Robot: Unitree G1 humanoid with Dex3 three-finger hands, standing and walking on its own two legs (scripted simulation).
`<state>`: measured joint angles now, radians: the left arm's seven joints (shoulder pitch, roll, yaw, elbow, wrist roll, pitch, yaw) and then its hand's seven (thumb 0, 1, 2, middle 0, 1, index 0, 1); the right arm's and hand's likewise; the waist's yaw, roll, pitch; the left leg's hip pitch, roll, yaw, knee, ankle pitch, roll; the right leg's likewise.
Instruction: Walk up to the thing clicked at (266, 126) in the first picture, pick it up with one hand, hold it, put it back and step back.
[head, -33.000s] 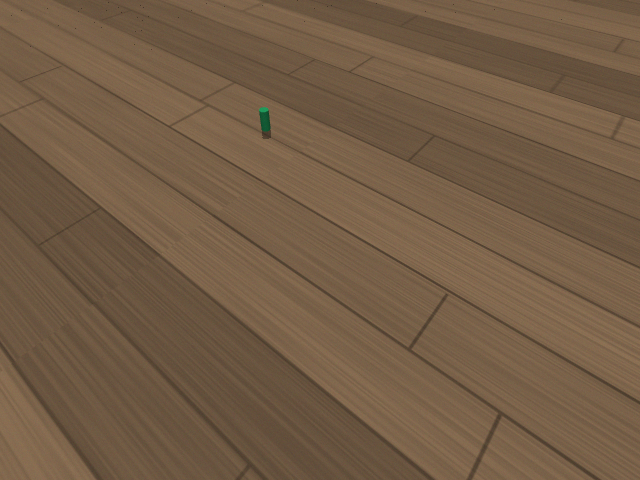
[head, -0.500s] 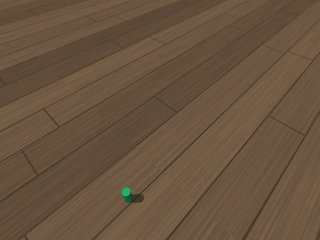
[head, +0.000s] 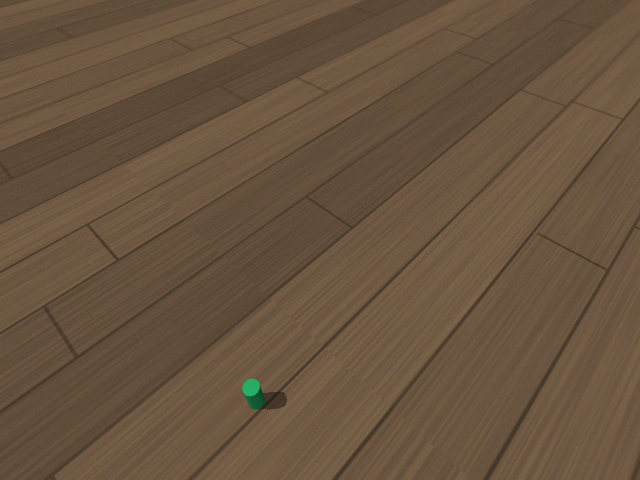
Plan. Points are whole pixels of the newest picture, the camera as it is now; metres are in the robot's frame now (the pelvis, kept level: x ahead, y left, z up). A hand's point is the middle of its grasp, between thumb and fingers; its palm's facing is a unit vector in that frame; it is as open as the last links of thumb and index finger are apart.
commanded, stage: stand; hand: left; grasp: from above
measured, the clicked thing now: (253, 394) +0.45 +0.23 -0.72
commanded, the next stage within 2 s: step back in 1.38 s
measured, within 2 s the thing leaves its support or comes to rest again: neither
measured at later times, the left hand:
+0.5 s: hand out of the picture +0.07 +0.24 -0.16, palm faces +0.01 -0.94 -0.34, open 7.4 cm
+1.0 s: hand out of the picture +0.08 +0.24 -0.16, palm faces +0.01 -0.94 -0.34, open 7.4 cm
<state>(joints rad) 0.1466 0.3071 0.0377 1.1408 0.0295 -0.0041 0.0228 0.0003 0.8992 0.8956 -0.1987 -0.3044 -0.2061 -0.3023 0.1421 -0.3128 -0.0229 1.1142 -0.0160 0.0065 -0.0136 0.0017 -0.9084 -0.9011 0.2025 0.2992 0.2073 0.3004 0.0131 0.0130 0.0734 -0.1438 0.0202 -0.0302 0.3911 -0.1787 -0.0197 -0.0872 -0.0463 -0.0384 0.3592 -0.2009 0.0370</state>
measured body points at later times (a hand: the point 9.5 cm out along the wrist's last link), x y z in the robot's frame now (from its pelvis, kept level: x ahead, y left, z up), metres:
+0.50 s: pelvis +0.01 +0.00 +0.00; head +0.02 -0.01 +0.45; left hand +0.07 +0.29 -0.14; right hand +0.08 -0.29 -0.14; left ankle +0.03 +0.13 -0.74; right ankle +0.00 -0.14 -0.74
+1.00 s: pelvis +0.01 -0.01 +0.00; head +0.01 -0.01 +0.45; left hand +0.08 +0.29 -0.13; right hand +0.08 -0.30 -0.13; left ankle +0.03 +0.13 -0.74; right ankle +0.00 -0.14 -0.74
